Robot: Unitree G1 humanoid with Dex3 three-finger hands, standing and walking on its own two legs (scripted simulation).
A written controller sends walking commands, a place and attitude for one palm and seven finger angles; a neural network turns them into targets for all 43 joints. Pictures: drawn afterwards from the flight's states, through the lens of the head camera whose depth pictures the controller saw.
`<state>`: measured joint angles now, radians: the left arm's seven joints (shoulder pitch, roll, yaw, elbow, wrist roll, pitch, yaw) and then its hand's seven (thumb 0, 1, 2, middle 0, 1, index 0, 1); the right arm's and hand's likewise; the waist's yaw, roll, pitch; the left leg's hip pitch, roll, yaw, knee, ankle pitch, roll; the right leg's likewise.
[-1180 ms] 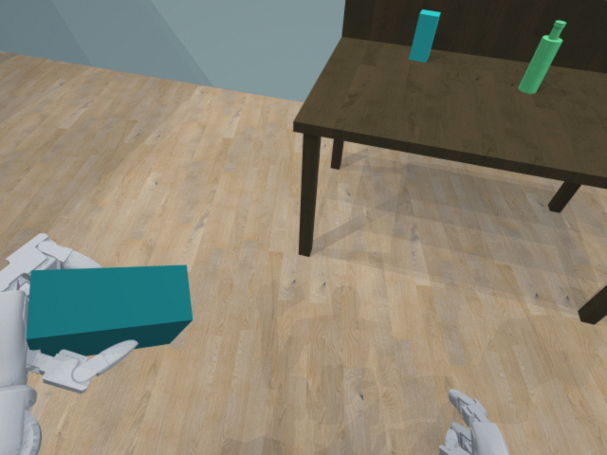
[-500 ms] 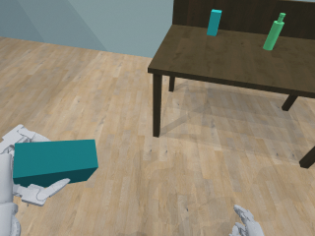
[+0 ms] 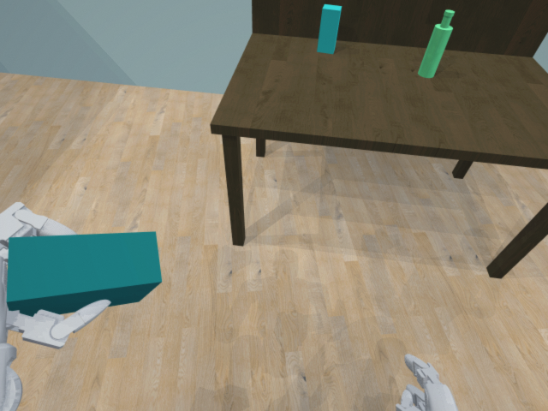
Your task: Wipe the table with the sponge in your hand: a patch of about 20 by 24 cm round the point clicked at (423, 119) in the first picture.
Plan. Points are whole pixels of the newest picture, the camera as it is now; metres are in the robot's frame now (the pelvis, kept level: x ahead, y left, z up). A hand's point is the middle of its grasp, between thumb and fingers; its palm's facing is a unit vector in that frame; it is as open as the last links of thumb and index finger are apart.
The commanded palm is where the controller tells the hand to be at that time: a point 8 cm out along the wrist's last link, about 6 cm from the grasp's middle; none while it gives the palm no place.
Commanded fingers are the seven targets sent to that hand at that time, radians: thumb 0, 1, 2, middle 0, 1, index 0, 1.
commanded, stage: walk to a spot facing it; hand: left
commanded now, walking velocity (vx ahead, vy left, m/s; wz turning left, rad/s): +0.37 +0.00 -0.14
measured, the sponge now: (108, 273) +0.24 +0.21 +0.14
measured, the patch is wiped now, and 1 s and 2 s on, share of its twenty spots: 0.00 0.00 0.00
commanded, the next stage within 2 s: turn to face it in 0.36 s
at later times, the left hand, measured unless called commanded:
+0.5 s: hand (165, 178) +0.36 +0.17 +0.18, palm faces +0.35 -0.78 -0.53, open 10.1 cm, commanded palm +0.30 +0.22 +0.18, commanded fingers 0.00 0.10 1.30 -1.20 -1.60 -1.20 -1.60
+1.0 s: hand (230, 142) +0.45 +0.10 +0.18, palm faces +0.26 -0.83 -0.50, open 10.1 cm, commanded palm +0.40 +0.15 +0.18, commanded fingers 0.00 0.10 1.30 -1.20 -1.60 -1.20 -1.60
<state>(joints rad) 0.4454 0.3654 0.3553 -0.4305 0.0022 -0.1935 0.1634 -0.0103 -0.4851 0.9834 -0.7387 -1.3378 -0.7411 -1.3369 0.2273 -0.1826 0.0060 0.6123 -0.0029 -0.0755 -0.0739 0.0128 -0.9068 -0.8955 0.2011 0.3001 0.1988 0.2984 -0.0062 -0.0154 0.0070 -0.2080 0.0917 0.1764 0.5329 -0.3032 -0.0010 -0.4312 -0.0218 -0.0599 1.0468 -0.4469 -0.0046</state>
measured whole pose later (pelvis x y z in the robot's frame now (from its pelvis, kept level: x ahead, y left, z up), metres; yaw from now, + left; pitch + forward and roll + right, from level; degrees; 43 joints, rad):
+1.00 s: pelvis +0.19 -0.10 -0.02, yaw -10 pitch -2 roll +0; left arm 0.42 0.38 0.37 -0.51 -0.03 -0.21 0.13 -0.01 -0.49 0.99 -0.74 -1.34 -0.74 -1.34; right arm 0.16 -0.17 0.03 0.53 0.01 -0.08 0.00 0.01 -0.90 -0.89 0.21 0.30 0.21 0.30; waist 0.05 0.08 0.12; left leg -0.41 0.23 0.18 0.79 -0.39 -0.07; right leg -0.34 -0.02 -0.13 0.70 -0.31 -0.04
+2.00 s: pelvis +0.10 -0.08 +0.00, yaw -26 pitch -1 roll -1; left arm 0.48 0.36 0.36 -0.44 0.01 -0.22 0.16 -0.01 -0.49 0.99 -0.74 -1.34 -0.75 -1.34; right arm 0.27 -0.24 -0.03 0.63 0.00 -0.06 -0.08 0.01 -0.91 -0.90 0.20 0.30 0.20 0.30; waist -0.02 0.00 0.00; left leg -0.21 0.04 0.10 0.51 -0.28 0.04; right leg -0.41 0.00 -0.07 0.84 -0.41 -0.01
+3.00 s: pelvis +0.26 -0.18 +0.00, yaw -28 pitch +0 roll +2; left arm 0.44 0.34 0.35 -0.45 -0.01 -0.20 0.14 -0.01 -0.49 0.99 -0.74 -1.34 -0.75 -1.34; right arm 0.17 -0.21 0.00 0.68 0.00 -0.04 -0.04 0.01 -0.90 -0.89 0.21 0.30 0.20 0.30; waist 0.01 0.04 0.08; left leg -0.47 0.07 0.05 1.19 -0.40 -0.02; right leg -0.29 -0.05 -0.19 0.61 -0.32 -0.07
